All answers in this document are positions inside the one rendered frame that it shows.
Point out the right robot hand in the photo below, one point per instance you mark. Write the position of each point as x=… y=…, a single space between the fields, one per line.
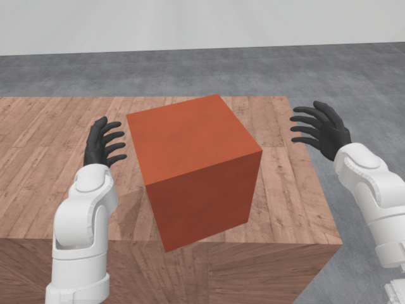
x=329 y=129

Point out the pedestal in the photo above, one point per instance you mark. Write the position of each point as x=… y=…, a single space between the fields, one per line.
x=289 y=237

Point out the robot left forearm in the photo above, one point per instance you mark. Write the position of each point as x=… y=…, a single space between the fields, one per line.
x=80 y=239

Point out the carton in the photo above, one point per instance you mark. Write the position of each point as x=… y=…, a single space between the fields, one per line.
x=199 y=165

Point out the left robot hand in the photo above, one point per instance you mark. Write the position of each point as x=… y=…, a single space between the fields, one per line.
x=95 y=151

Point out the robot right forearm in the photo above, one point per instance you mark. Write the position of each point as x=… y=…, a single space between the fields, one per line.
x=380 y=194

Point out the robot right upper arm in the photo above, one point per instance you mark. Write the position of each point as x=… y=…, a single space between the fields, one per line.
x=396 y=291

